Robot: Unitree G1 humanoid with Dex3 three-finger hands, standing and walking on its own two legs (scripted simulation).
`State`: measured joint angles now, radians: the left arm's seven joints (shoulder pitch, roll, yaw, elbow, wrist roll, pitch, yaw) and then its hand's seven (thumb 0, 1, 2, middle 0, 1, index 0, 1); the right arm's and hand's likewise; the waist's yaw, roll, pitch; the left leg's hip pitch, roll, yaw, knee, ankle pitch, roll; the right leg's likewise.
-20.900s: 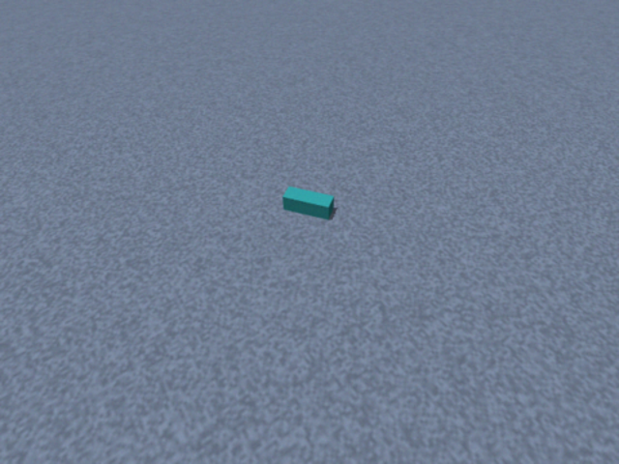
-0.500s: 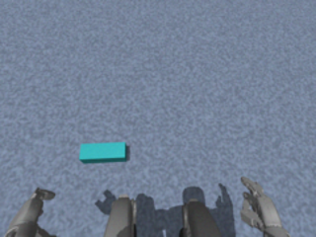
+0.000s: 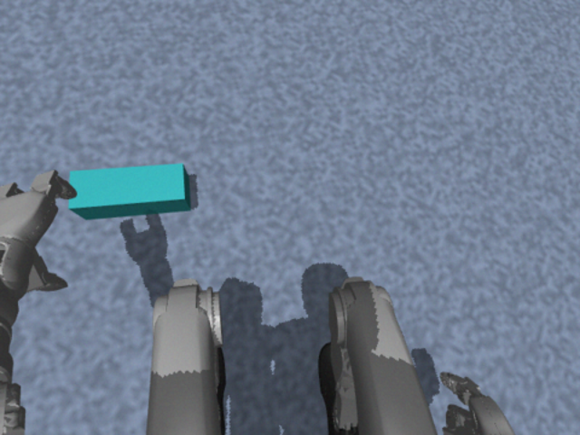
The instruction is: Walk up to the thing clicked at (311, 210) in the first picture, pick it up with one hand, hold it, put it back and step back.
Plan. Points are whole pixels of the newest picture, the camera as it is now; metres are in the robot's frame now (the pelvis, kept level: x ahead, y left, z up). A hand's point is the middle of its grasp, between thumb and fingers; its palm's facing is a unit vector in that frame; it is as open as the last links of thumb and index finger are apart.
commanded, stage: rise first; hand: left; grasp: from above
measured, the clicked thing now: (133, 192) +0.55 +0.33 -0.38
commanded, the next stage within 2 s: none
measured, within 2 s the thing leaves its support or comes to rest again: neither
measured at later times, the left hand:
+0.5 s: hand (72, 213) +0.44 +0.36 -0.20, palm faces -0.46 -0.04 -0.89, open 14.2 cm
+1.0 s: hand (87, 202) +0.47 +0.35 -0.23, palm faces -0.45 -0.06 -0.89, open 14.1 cm
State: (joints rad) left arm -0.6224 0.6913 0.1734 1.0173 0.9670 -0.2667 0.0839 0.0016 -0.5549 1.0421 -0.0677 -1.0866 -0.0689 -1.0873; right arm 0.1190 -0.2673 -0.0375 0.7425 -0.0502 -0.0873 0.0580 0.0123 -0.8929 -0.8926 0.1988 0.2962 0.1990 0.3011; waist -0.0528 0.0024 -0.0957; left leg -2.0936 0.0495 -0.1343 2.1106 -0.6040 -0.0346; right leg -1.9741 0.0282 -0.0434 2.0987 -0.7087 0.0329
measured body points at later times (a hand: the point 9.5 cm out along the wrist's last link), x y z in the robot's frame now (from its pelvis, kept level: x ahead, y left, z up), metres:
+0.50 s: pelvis +0.00 +0.01 -0.06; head +0.23 +0.09 +0.32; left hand +0.46 +0.36 -0.15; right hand +0.07 -0.27 -0.16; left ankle +0.10 +0.14 -0.38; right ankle +0.09 -0.13 -0.38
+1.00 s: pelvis +0.01 +0.01 -0.08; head +0.26 +0.09 +0.29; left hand +0.49 +0.35 -0.18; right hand +0.07 -0.27 -0.18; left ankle +0.10 +0.14 -0.38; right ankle +0.09 -0.13 -0.38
